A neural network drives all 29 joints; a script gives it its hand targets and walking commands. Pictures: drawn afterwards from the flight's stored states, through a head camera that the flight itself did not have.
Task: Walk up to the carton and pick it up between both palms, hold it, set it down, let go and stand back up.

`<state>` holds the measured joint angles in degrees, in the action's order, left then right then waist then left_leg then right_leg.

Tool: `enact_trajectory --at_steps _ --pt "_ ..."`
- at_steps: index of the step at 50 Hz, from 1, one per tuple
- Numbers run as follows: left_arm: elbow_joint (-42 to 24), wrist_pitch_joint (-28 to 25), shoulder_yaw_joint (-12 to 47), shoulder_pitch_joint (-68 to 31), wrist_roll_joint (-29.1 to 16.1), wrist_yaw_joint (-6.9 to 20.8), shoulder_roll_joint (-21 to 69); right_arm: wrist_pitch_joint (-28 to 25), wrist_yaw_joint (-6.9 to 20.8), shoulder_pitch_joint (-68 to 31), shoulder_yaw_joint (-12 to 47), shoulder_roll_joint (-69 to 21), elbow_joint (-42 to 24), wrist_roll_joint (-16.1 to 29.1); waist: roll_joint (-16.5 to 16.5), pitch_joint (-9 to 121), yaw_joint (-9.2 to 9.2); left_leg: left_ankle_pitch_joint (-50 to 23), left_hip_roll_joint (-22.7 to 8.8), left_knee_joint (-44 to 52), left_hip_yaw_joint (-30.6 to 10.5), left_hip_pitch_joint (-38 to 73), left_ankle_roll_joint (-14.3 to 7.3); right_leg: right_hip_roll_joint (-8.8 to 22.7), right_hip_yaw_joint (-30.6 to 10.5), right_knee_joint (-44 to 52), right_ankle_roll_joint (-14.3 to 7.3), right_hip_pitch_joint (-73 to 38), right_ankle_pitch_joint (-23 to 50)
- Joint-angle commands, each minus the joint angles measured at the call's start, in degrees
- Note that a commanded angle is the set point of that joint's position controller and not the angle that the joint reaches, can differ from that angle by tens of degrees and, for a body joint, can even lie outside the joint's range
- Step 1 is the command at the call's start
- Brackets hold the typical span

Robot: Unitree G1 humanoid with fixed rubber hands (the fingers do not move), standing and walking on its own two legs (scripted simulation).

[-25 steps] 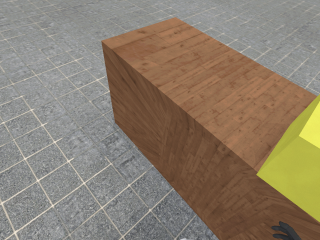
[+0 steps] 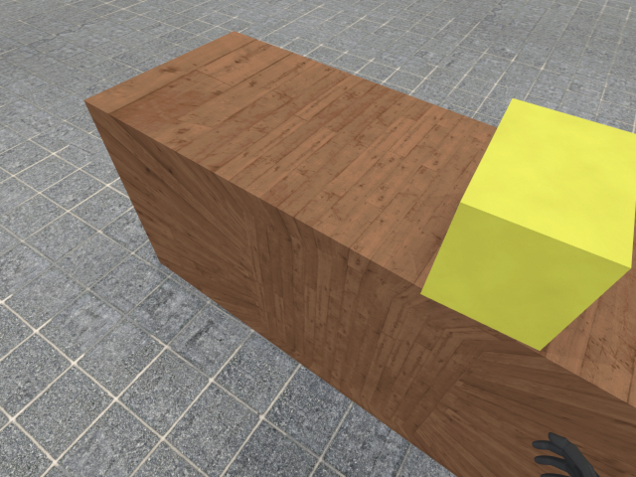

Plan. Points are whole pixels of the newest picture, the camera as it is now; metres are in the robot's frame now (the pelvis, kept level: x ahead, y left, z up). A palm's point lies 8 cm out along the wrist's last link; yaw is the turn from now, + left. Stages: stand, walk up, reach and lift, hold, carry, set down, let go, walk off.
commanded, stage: walk up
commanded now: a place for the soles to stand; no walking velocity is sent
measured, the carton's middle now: (525, 218) +0.50 -0.31 +0.04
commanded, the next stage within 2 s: none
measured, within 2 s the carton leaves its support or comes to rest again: neither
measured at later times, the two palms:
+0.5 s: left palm (43, 469) +0.15 +0.34 -0.08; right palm out of the picture +0.05 -0.31 -0.05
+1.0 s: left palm (122, 416) +0.22 +0.26 -0.07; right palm out of the picture +0.03 -0.37 -0.09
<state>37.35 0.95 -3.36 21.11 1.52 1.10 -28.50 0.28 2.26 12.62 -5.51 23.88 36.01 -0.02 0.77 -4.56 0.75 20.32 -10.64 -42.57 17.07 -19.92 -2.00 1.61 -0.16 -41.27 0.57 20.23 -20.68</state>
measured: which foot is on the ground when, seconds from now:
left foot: down 0.00-0.00, up 0.02-0.32, down 0.34-0.86, up 0.88-1.00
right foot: down 0.00-0.36, up 0.38-0.84, down 0.86-1.00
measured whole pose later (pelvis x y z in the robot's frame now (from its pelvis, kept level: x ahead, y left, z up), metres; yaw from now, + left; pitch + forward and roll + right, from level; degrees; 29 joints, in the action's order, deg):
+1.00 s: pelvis +0.02 -0.02 -0.01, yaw -24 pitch -4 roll +0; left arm 40.2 -2.3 -3.5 20.1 1.5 -1.9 -25.8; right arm 3.0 1.5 9.3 -5.5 24.1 38.8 0.0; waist -2.3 -7.8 0.5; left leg 28.3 -4.1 -62.4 5.3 -21.5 -2.3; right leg -3.1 -5.0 -46.0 -0.2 21.6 -20.6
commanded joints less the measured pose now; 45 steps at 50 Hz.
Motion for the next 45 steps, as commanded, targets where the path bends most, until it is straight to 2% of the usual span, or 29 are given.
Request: enact_trajectory --at_steps 1,2,3,4,5,8,9,10,12,15,16,17,18,19,21,24,25,27,30,33,36,38,39,40,41,42,43,44,45 --pt "-1.61 -2.01 -5.37 5.05 1.36 -1.28 -16.20 1.27 -0.45 -7.13 -2.21 7.60 -6.14 0.58 9.91 -8.23 1.33 15.21 7.04 -21.24 -15.31 -21.85 3.68 12.66 -46.12 27.95 -13.56 6.89 -21.27" --pt "-2.32 -1.97 -5.66 -2.21 0.88 -1.75 -17.72 1.11 -0.83 -8.41 -3.21 10.40 -6.38 0.39 8.25 -7.08 0.41 12.29 6.36 -21.37 -20.28 -14.19 3.65 13.88 -44.02 31.24 -14.73 11.79 -25.30" --pt "-3.03 -2.14 -5.05 -6.48 0.96 -1.53 -15.29 0.59 -0.80 -4.15 -3.58 11.71 -3.92 0.61 8.37 -6.45 -2.69 9.81 6.63 -19.22 -20.61 -9.89 3.28 10.35 -38.38 28.10 -13.10 10.76 -20.27" --pt "-2.42 -2.54 -4.31 -4.16 0.93 -2.02 -12.74 0.62 -0.76 -3.78 -3.51 11.10 -2.71 0.02 11.42 -2.32 -1.45 9.76 7.33 -19.16 -18.84 -11.22 2.42 8.45 -34.32 24.56 -11.54 4.62 -12.29" --pt "-2.05 -2.37 -4.75 -3.44 0.34 -2.05 -12.13 0.47 -0.99 -2.74 -2.90 10.32 -2.13 0.45 9.57 -1.05 -1.06 7.92 7.16 -18.59 -18.28 -9.30 2.56 4.59 -27.68 21.50 -9.47 3.12 -4.07" --pt "-1.33 -3.29 -4.47 2.13 0.15 -2.86 -11.44 0.74 -1.01 -3.19 -2.71 10.21 -2.32 -0.16 8.08 4.51 0.61 11.83 8.78 -13.28 -19.87 -12.53 1.75 6.81 -32.81 14.46 -12.78 -11.30 13.53" --pt "-1.06 -3.49 -4.29 3.60 -0.56 -3.29 -10.93 0.26 -1.31 -5.66 -2.56 9.93 -2.19 -0.18 7.44 5.17 1.48 12.38 8.17 -12.85 -19.21 -11.80 1.27 7.72 -30.82 13.07 -13.79 -10.08 19.58" --pt "-1.04 -3.33 -4.05 2.72 0.33 -3.32 -10.34 0.09 -1.24 -7.30 -2.44 9.49 -2.84 -0.25 7.22 5.16 1.49 14.52 9.72 -8.25 -20.82 -9.99 0.86 7.01 -34.53 13.57 -14.04 -9.49 18.10" --pt "-2.72 -3.45 -4.33 0.26 -0.06 -3.51 -11.84 -0.16 -1.67 -2.55 -2.41 9.85 -1.13 -0.52 10.81 4.75 -0.21 10.29 9.81 -8.99 -20.78 -7.06 0.80 7.68 -34.96 12.74 -14.26 -5.72 22.72" --pt "-2.88 -3.11 -4.31 -3.23 -0.37 -3.52 -11.50 -1.12 -1.98 0.72 -2.65 9.56 -0.32 -0.75 7.74 5.10 -3.05 5.79 11.44 -0.75 -21.02 2.39 -1.09 6.20 -33.71 9.15 -12.74 2.29 27.92" --pt "-2.80 -2.79 -4.30 -6.07 -0.76 -3.27 -10.65 -1.84 -2.04 3.08 -2.78 7.93 0.61 -0.92 9.50 6.42 -4.65 -2.31 10.94 5.48 -18.64 8.46 -1.17 4.03 -26.20 5.10 -10.61 4.95 32.75" --pt "-3.44 -2.81 -2.52 -6.44 -1.15 -3.44 -6.95 -2.02 -2.30 6.01 -3.68 10.14 1.70 -1.63 4.66 7.42 -6.04 -2.25 6.62 13.65 -25.06 13.93 -1.69 1.68 -23.92 -0.06 -7.26 13.12 22.17" --pt "-3.30 -2.54 -1.98 -4.67 -1.18 -3.42 -3.40 -2.17 -2.48 3.48 -5.00 15.96 0.43 -2.12 -7.62 6.03 -5.29 8.60 -6.94 25.00 -39.54 17.67 -3.65 -7.99 -15.00 -10.87 -3.25 22.23 4.98" --pt "-0.59 -2.17 -2.41 0.12 -0.19 -3.82 -5.96 -2.06 -2.68 -0.46 -4.79 17.09 -0.62 -1.37 -10.25 4.45 -2.81 16.05 -16.68 30.37 -45.06 11.62 -4.46 -7.38 -8.21 -18.73 -1.77 20.28 -8.87" --pt "0.21 -1.02 -3.64 -0.05 0.08 -2.68 -8.24 -2.79 -3.00 -1.83 -4.54 16.48 0.81 -0.77 -1.80 -0.77 -1.59 15.61 -15.20 29.60 -40.14 6.55 -2.67 -4.73 -8.94 -25.48 -0.74 20.54 -5.15" --pt "1.77 -1.61 -3.56 3.74 -1.27 -1.76 -8.14 -2.98 -2.92 -1.96 -3.37 12.35 1.31 -1.44 -6.20 2.81 -1.73 -2.36 -4.06 23.49 -22.76 15.50 3.69 -4.94 -8.57 -22.38 -1.01 20.24 1.63" --pt "1.79 -1.42 -3.63 4.31 -1.05 -1.81 -7.53 -2.84 -2.50 -0.77 -3.56 12.17 1.80 -1.53 -11.01 5.01 -1.87 -4.05 -3.84 22.68 -21.26 16.71 3.12 -4.47 -6.15 -21.84 -0.53 19.60 3.61" --pt "1.78 -1.69 -2.74 4.48 -1.00 -2.13 -6.93 -2.21 -2.34 -0.86 -3.83 12.15 0.61 -1.67 -11.79 6.12 -3.00 -1.93 -3.43 22.46 -19.95 18.62 3.68 -4.58 -5.35 -21.53 0.76 19.96 3.50" --pt "2.71 -1.92 -3.27 4.12 -0.75 -2.93 -8.01 -1.81 -1.55 -0.59 -4.44 12.94 0.38 -2.33 -12.27 6.41 -4.20 1.20 -3.96 22.39 -20.32 19.72 0.66 -4.34 -1.83 -18.80 0.68 18.51 2.78" --pt "2.21 -2.80 -1.97 2.49 -1.15 -2.91 -6.83 -1.52 -1.05 -0.33 -4.21 14.00 0.44 -2.33 -14.24 7.84 -4.11 -8.51 -7.72 19.30 -19.02 20.99 -8.07 -0.63 0.53 -14.28 1.38 17.87 0.52" --pt "1.99 -3.91 -2.03 0.30 -1.09 -2.74 -6.95 -0.81 -0.70 -0.26 -4.23 14.04 -0.54 -1.77 -10.94 7.17 -4.17 -15.61 -8.24 14.68 -17.73 15.54 -10.13 -0.71 2.40 -6.65 1.37 10.69 -2.15" --pt "3.34 -4.05 -2.01 5.31 -1.17 -2.84 -6.18 -0.16 -0.40 -2.07 -4.32 13.82 -1.59 -1.70 -14.60 8.08 -3.20 -6.75 -7.89 14.60 -16.96 9.38 -9.50 -1.39 3.27 -3.86 0.87 4.16 -2.91" --pt "3.77 -4.15 -2.35 5.88 -0.70 -2.89 -6.29 0.40 -0.36 -4.55 -3.94 14.85 -1.77 -0.96 -12.97 7.55 -1.09 -6.10 -9.38 12.14 -16.76 5.44 -9.23 -1.91 4.70 0.64 0.28 -0.19 1.11" --pt "4.30 -4.27 -2.98 5.87 -0.62 -2.77 -6.99 0.75 -0.07 -5.51 -4.11 14.61 -2.49 -0.99 -12.68 8.61 -0.60 -2.58 -8.49 9.39 -15.72 2.61 -7.94 -1.84 3.52 3.39 -0.21 -4.68 3.87" --pt "4.66 -4.54 -3.95 4.57 -0.17 -3.50 -8.40 1.11 -0.48 -2.97 -3.28 11.75 -2.30 -0.36 -7.14 5.94 -1.30 -3.20 -6.51 4.49 -15.02 -0.83 -6.26 -3.54 2.34 4.05 -0.98 -4.60 5.12" --pt "4.03 -4.36 -4.29 5.76 0.12 -3.54 -9.43 1.42 -0.70 -2.26 -2.96 11.48 -2.09 -0.30 -5.80 4.01 -1.06 -1.48 -4.68 -1.88 -13.60 -1.11 -4.21 -2.18 -4.63 8.98 -2.15 -1.94 4.22" --pt "3.41 -4.86 -5.22 5.80 1.42 -3.92 -14.32 1.96 -0.72 -2.98 -2.35 9.40 -3.34 0.77 8.11 1.38 -0.84 6.89 1.34 -13.25 -10.43 -8.71 -1.96 5.13 -20.79 14.24 -5.57 -1.59 9.33" --pt "1.40 -5.39 -5.10 2.37 1.51 -4.30 -16.65 2.87 -1.05 -4.71 -1.59 7.86 -3.58 0.97 11.15 -1.69 -0.83 14.52 6.60 -21.08 -16.88 -13.90 0.41 13.26 -42.19 21.60 -11.28 3.92 3.95" --pt "0.35 -5.01 -5.45 0.65 0.96 -4.55 -19.41 3.12 -1.27 -6.84 -2.23 10.93 -4.14 0.31 8.46 -2.44 0.07 15.60 6.74 -24.30 -21.17 -10.18 0.86 15.51 -45.81 22.92 -16.36 9.81 -0.52"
